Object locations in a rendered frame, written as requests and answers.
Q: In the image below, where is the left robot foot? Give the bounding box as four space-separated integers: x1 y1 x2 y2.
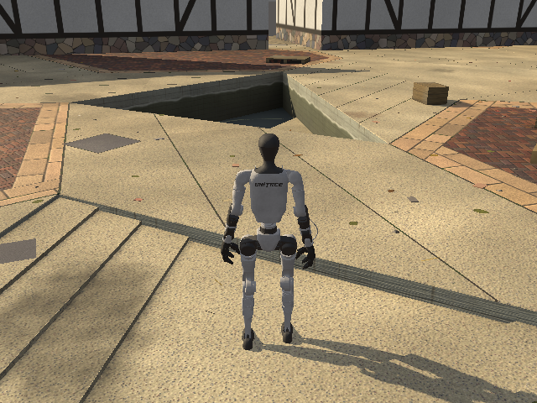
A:
242 328 254 350

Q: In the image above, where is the left robot upper arm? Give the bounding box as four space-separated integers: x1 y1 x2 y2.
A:
230 170 251 216

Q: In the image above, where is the right robot forearm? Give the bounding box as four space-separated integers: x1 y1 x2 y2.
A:
297 205 314 247

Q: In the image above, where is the robot left hand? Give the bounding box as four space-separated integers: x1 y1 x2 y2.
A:
221 241 240 264

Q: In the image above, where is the robot right hand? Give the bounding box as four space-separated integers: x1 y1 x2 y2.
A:
295 245 315 270

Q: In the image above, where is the left robot thigh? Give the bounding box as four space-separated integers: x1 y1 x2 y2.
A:
240 234 257 296

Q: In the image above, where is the right robot upper arm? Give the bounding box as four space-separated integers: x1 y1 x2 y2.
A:
286 170 306 217

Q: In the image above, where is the left robot forearm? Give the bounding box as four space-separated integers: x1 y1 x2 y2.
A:
222 203 239 243

